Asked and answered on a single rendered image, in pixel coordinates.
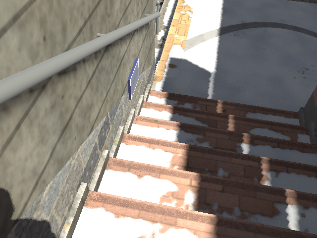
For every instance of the stairs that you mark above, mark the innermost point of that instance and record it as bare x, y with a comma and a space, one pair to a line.
195, 167
166, 10

